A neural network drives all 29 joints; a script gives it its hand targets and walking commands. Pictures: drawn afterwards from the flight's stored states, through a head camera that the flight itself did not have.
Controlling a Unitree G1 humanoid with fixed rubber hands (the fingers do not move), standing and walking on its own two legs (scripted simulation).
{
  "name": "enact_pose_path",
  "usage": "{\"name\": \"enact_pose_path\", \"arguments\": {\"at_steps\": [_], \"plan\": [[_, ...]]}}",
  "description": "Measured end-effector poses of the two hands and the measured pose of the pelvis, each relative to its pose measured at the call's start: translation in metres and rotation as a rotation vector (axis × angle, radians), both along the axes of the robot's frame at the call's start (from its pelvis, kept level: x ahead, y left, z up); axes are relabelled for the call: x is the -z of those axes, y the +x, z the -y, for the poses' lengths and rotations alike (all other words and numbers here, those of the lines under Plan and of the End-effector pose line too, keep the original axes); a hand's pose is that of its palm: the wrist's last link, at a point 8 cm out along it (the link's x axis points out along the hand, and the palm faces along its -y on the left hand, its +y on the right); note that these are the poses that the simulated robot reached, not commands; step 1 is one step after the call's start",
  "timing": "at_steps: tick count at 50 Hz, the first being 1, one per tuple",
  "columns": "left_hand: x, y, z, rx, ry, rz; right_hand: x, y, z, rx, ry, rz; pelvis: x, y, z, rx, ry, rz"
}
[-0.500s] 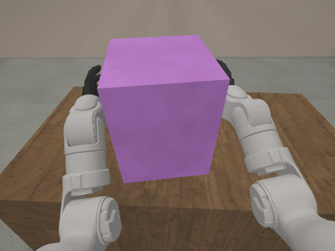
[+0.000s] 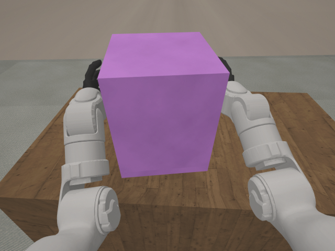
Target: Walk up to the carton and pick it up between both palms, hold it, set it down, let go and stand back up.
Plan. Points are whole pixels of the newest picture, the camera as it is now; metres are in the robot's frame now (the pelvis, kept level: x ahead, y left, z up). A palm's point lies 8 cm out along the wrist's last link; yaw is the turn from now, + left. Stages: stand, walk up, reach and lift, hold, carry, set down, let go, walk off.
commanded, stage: hold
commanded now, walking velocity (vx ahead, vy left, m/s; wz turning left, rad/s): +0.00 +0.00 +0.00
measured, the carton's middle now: (161, 104) +0.37 +0.00 +0.23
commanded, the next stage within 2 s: set down in 1.86 s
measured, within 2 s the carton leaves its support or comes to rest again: neither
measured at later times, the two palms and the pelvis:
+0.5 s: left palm (94, 100) +0.37 +0.15 +0.25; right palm (225, 92) +0.37 -0.15 +0.25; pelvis +0.00 +0.00 +0.00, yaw +0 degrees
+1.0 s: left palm (94, 100) +0.37 +0.15 +0.25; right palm (225, 92) +0.36 -0.15 +0.25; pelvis +0.00 +0.00 +0.00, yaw +0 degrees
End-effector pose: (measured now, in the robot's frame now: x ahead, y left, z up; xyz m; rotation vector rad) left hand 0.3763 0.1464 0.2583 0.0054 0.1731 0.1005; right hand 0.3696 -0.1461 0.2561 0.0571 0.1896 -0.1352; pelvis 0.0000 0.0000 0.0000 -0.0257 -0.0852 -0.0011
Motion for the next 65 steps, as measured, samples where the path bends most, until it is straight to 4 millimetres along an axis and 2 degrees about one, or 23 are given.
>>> {"name": "enact_pose_path", "arguments": {"at_steps": [13, 21, 27, 40, 50, 57, 65], "plan": [[0.014, 0.000, 0.003, 0.011, -0.004, -0.006, 0.002, -0.001, 0.003, 0.007, -0.016, -0.006, 0.001, 0.003, 0.002, -0.001, -0.004, 0.003], [0.016, -0.004, 0.002, -0.005, -0.018, -0.008, 0.009, -0.002, 0.002, -0.004, -0.012, -0.008, 0.001, 0.004, 0.002, 0.003, -0.001, 0.005], [0.010, -0.008, 0.001, -0.017, -0.003, 0.014, 0.007, -0.003, 0.001, -0.016, -0.003, 0.015, 0.001, 0.003, 0.002, -0.001, -0.001, 0.006], [0.002, -0.001, 0.000, 0.005, -0.002, 0.022, 0.001, -0.001, 0.001, 0.000, -0.003, 0.021, 0.001, 0.002, 0.003, -0.012, 0.000, 0.000], [0.011, -0.004, 0.001, 0.010, -0.003, 0.005, 0.006, -0.006, 0.001, 0.006, -0.010, 0.003, 0.001, 0.003, -0.001, 0.000, -0.003, 0.013], [0.005, -0.011, 0.001, -0.006, -0.002, 0.030, 0.001, -0.009, 0.001, -0.004, -0.005, 0.030, 0.001, 0.001, -0.003, 0.005, -0.004, 0.015], [0.002, -0.006, -0.004, -0.008, 0.013, 0.004, 0.000, -0.003, -0.003, -0.005, 0.003, 0.006, 0.001, -0.003, -0.002, -0.005, -0.003, -0.002]]}}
